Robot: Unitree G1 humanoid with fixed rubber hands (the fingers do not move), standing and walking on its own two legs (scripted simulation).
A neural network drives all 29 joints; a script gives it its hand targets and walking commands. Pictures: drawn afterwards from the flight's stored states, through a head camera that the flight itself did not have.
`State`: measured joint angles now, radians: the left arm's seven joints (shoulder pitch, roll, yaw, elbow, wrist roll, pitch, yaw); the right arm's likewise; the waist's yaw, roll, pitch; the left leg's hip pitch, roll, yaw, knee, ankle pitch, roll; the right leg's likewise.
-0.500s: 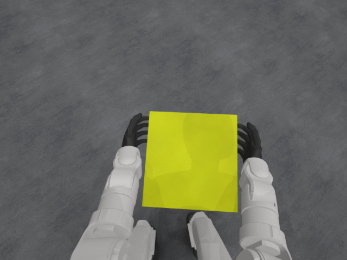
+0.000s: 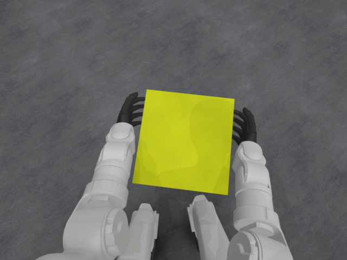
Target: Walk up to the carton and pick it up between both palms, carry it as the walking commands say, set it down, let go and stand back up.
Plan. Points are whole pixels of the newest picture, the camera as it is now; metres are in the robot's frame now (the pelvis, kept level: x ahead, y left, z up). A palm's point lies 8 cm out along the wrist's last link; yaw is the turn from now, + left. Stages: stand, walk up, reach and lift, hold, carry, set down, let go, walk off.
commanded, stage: set down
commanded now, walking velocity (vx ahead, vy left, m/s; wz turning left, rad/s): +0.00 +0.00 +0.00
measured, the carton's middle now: (183, 146) +0.40 -0.04 -0.14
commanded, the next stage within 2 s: none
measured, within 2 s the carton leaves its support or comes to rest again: neither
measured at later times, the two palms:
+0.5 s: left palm (133, 128) +0.46 +0.09 -0.14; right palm (235, 142) +0.40 -0.19 -0.14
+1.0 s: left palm (139, 130) +0.48 +0.08 -0.20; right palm (229, 146) +0.41 -0.20 -0.21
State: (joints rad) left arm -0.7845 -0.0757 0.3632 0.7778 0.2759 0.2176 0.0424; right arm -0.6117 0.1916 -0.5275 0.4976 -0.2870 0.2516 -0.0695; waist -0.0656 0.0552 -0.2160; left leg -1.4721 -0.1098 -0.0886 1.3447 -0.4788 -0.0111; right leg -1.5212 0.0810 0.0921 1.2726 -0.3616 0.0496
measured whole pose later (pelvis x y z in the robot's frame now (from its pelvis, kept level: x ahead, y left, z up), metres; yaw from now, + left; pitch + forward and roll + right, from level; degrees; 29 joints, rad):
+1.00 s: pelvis -0.03 +0.00 -0.13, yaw +1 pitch +44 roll -1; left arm -1.14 0.03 0.30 0.99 0.23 0.21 0.11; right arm -0.89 0.09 -0.62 0.63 -0.27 0.24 -0.07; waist -0.09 0.04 -0.18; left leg -2.01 -0.18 -0.08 1.80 -0.56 -0.04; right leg -2.05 0.11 0.09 1.72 -0.44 0.09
